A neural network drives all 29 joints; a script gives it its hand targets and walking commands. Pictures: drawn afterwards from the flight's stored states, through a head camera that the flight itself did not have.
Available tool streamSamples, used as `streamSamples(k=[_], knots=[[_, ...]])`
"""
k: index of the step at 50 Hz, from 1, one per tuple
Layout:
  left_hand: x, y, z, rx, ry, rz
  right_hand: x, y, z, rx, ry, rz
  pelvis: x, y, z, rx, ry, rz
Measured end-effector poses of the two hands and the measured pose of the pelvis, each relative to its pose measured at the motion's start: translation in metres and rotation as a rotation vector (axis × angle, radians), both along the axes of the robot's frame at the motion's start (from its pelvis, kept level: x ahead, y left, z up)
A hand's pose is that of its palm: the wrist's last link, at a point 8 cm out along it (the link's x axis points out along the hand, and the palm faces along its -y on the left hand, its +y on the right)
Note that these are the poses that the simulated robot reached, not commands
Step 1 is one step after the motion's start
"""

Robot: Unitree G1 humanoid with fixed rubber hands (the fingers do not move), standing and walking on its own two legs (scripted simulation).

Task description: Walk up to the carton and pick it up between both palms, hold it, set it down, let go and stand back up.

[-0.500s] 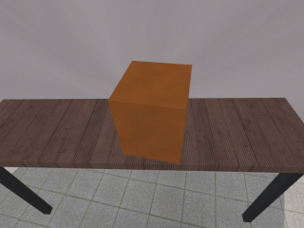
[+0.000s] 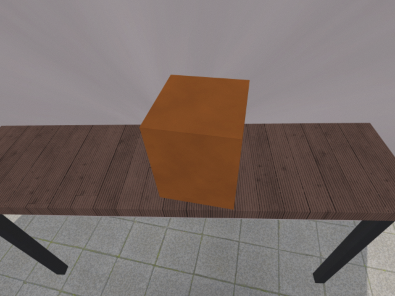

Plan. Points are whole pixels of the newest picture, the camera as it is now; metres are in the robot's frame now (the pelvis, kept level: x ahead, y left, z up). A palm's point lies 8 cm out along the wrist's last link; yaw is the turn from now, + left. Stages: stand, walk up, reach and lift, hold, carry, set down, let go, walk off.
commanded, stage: stand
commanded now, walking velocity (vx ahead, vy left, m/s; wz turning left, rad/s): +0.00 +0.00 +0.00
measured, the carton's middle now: (202, 142) +0.47 +0.01 +0.05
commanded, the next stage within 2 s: none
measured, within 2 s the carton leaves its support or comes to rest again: neither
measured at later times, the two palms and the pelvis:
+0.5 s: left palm out of the picture +0.02 +0.24 -0.13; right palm out of the picture +0.01 -0.23 -0.14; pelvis +0.02 +0.00 +0.00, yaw +0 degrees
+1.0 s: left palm out of the picture +0.04 +0.23 -0.13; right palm out of the picture +0.04 -0.22 -0.14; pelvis +0.04 +0.00 +0.00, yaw -1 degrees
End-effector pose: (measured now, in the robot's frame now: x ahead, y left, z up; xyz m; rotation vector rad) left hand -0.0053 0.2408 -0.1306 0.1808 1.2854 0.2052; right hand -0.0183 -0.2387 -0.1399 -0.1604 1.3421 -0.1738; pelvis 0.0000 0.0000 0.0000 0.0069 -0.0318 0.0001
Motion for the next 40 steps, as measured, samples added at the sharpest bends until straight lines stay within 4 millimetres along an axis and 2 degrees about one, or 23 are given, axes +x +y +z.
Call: streamSamples(k=[40], knots=[[0.04, -0.008, -0.003, -0.025, 0.038, -0.009, 0.049, 0.014, 0.001, 0.007, -0.001, -0.004, 0.035, 0.005, 0.004, -0.004, 0.006, -0.01]])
